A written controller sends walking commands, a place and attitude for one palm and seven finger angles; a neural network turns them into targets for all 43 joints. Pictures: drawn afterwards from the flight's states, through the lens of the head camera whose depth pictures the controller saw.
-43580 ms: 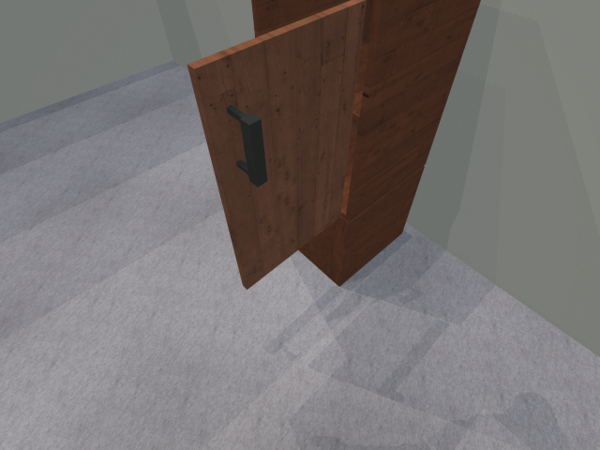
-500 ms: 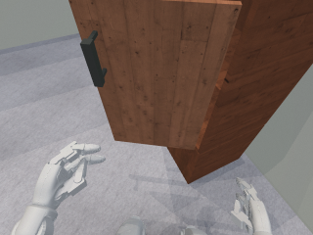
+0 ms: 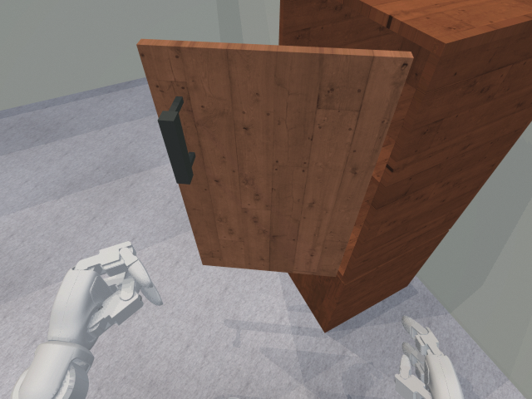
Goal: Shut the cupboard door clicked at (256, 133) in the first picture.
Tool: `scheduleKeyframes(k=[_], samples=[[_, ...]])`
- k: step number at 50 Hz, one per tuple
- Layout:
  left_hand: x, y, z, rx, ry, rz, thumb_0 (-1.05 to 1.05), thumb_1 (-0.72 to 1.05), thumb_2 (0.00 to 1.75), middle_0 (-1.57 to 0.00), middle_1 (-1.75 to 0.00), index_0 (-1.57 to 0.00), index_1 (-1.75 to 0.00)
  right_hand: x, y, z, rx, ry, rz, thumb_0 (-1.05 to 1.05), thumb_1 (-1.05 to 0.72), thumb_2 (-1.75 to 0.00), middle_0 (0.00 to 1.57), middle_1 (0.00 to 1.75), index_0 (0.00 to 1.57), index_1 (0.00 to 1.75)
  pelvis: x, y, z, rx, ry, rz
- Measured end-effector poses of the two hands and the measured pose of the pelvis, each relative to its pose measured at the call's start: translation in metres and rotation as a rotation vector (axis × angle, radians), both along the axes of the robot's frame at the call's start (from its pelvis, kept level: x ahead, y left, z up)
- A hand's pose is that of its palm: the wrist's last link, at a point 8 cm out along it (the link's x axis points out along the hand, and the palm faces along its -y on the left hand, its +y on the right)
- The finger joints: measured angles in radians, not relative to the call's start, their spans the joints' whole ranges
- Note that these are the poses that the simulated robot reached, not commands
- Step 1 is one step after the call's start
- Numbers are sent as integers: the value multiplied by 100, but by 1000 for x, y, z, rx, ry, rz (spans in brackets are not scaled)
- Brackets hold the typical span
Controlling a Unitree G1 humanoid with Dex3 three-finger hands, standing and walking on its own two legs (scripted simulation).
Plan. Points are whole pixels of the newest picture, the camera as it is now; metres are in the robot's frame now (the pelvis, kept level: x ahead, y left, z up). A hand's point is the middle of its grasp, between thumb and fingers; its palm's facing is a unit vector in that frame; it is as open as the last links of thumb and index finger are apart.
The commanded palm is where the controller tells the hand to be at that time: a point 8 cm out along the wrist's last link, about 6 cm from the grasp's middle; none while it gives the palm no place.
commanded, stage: raise the hand and make a fist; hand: left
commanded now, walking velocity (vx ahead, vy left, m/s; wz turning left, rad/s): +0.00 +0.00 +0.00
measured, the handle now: (181, 141) +0.46 +0.18 +0.15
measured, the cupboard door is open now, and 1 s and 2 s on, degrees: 57 57 57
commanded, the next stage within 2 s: bring the fist close to the handle in 0.78 s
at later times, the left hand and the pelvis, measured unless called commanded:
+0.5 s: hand (125, 261) +0.24 +0.18 +0.16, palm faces +0.00 -1.00 -0.06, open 3.1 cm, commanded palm +0.20 +0.23 +0.15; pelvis +0.00 -0.01 +0.02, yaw +0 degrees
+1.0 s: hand (137, 268) +0.23 +0.17 +0.15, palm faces +0.02 -1.00 -0.06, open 3.1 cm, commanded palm +0.21 +0.22 +0.15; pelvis +0.00 -0.02 +0.02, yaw +0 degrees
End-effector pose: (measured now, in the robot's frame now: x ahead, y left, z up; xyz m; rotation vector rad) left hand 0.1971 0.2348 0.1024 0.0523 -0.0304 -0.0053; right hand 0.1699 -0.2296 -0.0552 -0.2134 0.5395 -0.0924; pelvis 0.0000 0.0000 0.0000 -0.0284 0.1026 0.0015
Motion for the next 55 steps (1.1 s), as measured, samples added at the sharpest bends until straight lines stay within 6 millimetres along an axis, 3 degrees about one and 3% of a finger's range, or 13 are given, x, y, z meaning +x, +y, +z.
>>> scheduleKeyframes(k=[11,22,33,43,55], samples=[[9,6,27,3,4,7,2,90,90,-125,-144,-125,-144,18,19,17,43,-42,54,2,-90,-90,20,30,20,30,4,-1,13,1,-48,7],[18,5,57,11,-31,2,2,90,90,-130,-149,-130,-150,4,5,17,45,-7,30,2,-90,-90,20,30,20,30,3,-8,23,10,-92,6],[11,-8,49,-6,9,16,2,90,90,-130,-150,-130,-150,-6,-15,21,30,-16,-2,2,-90,-90,20,30,20,30,-3,-17,26,19,-110,-2],[8,-13,51,10,-11,21,2,90,90,-130,-150,-130,-150,-7,-19,19,32,-22,3,2,-90,-90,20,30,20,30,-4,-23,26,20,-113,1],[29,-9,51,-1,-21,21,2,90,90,-130,-150,-130,-150,-1,-18,17,25,-17,3,2,-90,-90,20,30,20,30,0,-22,25,20,-107,3]])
